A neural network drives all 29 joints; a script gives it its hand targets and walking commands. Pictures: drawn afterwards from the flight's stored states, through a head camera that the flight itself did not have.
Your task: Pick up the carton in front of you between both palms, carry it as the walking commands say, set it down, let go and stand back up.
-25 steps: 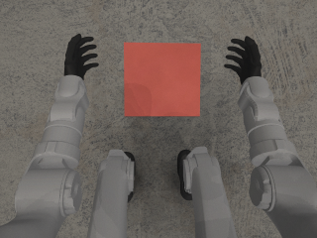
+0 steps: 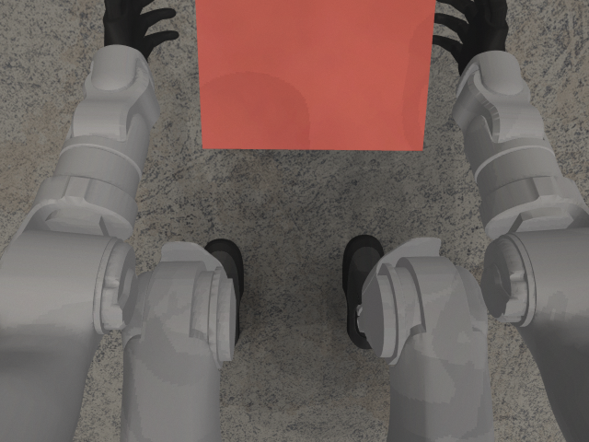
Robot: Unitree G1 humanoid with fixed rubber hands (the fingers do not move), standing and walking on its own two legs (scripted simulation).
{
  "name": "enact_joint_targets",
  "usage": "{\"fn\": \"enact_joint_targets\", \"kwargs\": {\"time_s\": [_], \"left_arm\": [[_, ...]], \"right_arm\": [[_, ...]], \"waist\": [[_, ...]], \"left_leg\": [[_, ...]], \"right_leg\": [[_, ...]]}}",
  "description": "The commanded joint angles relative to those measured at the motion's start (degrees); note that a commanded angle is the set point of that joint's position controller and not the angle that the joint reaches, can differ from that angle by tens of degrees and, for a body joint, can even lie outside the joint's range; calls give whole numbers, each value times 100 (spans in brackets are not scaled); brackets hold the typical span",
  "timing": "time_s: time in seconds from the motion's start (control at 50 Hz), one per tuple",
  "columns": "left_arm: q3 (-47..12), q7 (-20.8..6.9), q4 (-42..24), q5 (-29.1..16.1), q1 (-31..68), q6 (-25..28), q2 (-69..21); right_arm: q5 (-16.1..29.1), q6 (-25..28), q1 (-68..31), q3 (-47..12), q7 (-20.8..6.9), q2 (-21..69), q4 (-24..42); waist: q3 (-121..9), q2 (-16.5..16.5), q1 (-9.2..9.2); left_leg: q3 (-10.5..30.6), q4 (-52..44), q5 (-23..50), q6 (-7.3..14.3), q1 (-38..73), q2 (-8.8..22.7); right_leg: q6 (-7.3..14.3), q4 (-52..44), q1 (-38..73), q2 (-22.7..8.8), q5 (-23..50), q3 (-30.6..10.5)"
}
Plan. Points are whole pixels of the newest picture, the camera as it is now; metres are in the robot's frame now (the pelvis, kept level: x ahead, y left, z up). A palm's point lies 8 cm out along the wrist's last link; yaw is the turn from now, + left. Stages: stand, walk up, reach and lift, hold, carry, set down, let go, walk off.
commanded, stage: reach and lift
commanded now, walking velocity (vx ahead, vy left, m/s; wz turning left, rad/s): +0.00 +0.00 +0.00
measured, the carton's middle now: (307, 64) +0.51 -0.02 -0.25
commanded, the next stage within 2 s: none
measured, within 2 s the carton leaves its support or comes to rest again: leaves its support in 0.76 s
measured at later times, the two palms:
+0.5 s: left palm (157, 33) +0.53 +0.14 -0.18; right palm (451, 39) +0.52 -0.17 -0.18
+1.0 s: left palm (117, 12) +0.52 +0.14 -0.09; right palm (501, 17) +0.51 -0.16 -0.09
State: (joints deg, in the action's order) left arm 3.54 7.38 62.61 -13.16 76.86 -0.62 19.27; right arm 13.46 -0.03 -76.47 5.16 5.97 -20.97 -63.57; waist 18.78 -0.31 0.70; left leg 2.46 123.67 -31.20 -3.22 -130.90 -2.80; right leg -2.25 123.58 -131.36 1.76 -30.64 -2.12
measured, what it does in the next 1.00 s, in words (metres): stands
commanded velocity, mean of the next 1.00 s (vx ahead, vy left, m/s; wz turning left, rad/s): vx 0.00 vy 0.00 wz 0.00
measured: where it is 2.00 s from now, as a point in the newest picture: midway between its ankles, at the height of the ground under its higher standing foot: (293, 312)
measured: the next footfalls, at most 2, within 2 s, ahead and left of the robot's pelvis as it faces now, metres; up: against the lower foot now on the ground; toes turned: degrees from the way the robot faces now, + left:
none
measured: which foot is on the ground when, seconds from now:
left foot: down 0.00-1.00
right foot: down 0.00-1.00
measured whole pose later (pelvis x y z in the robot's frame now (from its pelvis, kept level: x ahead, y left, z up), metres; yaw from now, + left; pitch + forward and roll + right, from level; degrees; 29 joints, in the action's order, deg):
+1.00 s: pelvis +0.01 +0.00 +0.01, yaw +0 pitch +39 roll +0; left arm 14.1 9.9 46.7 -4.4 64.7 -11.5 7.3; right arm 5.2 -12.2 -65.2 12.2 8.3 -10.0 -47.7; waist 3.3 -0.9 0.6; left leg 4.0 122.7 -32.8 -4.9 -128.7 -5.9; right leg -4.4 122.5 -129.1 5.0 -32.2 -3.8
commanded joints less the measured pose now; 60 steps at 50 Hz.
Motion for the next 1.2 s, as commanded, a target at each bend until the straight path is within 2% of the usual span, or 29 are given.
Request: {"fn": "enact_joint_targets", "kwargs": {"time_s": [0.0,0.08,0.18,0.28,0.4,0.44,0.48,0.52,0.56,0.58,0.64,0.68,0.74,0.82,0.88,0.92,0.96,1.04,1.1,1.18], "left_arm": [[-9,45,-694,-152,1458,177,627],[-143,22,-586,-252,1112,172,467],[6,20,-418,-93,868,187,386],[54,61,-499,-26,1008,227,358],[-401,75,-502,-262,1471,230,-265],[-375,110,-383,-205,1549,232,-401],[-300,131,-248,-60,1570,241,-592],[-634,-73,-362,-16,2150,264,-1820],[-956,-451,-413,92,2908,189,-3427],[-983,-635,-394,207,3141,116,-4020],[-825,-1002,-560,502,3311,-80,-5101],[-845,-1148,-807,495,3355,-178,-5546],[-1141,-1226,-1384,282,3483,-281,-6100],[-1631,-1183,-2323,46,3411,-517,-6813],[-1785,-1168,-2876,152,3140,-770,-7134],[-1766,-1199,-3057,338,2910,-957,-7278],[-1632,-1272,-2906,589,2655,-1151,-7413],[-881,-1454,-2041,1221,2218,-1460,-7519],[-446,-1549,-1735,1563,2128,-1554,-7570],[-222,-1619,-1606,1761,2076,-1572,-7666]], "right_arm": [[132,173,-1573,-85,33,-828,695],[143,167,-1217,-206,41,-619,588],[-29,163,-932,-47,28,-467,320],[-39,198,-1124,-26,42,-453,445],[169,217,-1599,-450,57,96,508],[93,224,-1693,-424,94,190,406],[44,234,-1804,-487,74,443,319],[88,254,-2400,-914,-122,1694,375],[17,180,-3178,-1264,-491,3328,440],[-108,101,-3399,-1251,-666,3924,494],[-317,-96,-3669,-1152,-1025,4936,784],[-329,-192,-3669,-1181,-1159,5384,1024],[-182,-310,-3649,-1396,-1230,5945,1565],[-18,-549,-3554,-1805,-1188,6553,2550],[-99,-821,-3268,-1973,-1180,6912,3129],[-253,-1033,-3008,-1967,-1223,7122,3269],[-482,-1247,-2729,-1840,-1298,7340,3095],[-1102,-1576,-2254,-1170,-1476,7575,2200],[-1474,-1661,-2184,-708,-1552,7633,1886],[-1726,-1672,-2156,-451,-1594,7693,1769]], "waist": [[-7309,-23,36],[-7480,62,85],[-6872,34,73],[-6830,10,18],[-6844,32,59],[-6785,31,87],[-6689,52,7],[-6668,81,-48],[-6612,38,-52],[-6560,-10,-18],[-6511,-34,-6],[-6795,9,29],[-7805,4,96],[-9564,-31,182],[-10204,0,159],[-10078,28,109],[-9418,46,70],[-7857,61,5],[-7578,53,-15],[-7724,48,27]], "left_leg": [[-480,-762,1641,1,3315,103],[-504,-695,1874,-7,3333,50],[-449,-768,1664,-17,3012,25],[-434,-806,1613,-2,3065,15],[-439,-891,1424,38,3192,-55],[-429,-928,1326,34,3228,-91],[-427,-970,1268,50,3256,-133],[-451,-953,1372,96,3170,-221],[-475,-859,1390,125,3005,-312],[-500,-819,1328,135,2913,-366],[-620,-758,1288,161,2821,-503],[-676,-688,1544,167,2914,-556],[-738,-599,2109,162,3354,-604],[-813,-630,2646,105,4271,-665],[-863,-842,2527,76,4510,-720],[-881,-1073,2167,76,4405,-753],[-881,-1377,1552,93,4059,-769],[-841,-1972,500,182,3376,-776],[-820,-2332,332,214,3304,-795],[-788,-2723,357,202,3569,-814]], "right_leg": [[-28,-787,3645,-100,1755,334],[-53,-719,3896,-62,2083,353],[-46,-788,3429,-30,1835,357],[-35,-838,3256,-9,1691,365],[-26,-938,3295,35,1441,344],[-23,-979,3287,59,1335,358],[-13,-1009,3240,103,1241,377],[38,-1000,3255,206,1316,363],[70,-917,3160,318,1382,350],[74,-870,3109,359,1352,375],[75,-769,3001,484,1333,498],[76,-699,3141,532,1608,568],[75,-604,3614,568,2210,656],[27,-660,4475,648,2733,798],[-13,-874,4759,721,2610,866],[-21,-1089,4701,767,2271,886],[-15,-1388,4362,790,1694,887],[58,-2005,3599,775,607,827],[94,-2367,3672,793,392,779],[105,-2768,4003,805,420,731]]}}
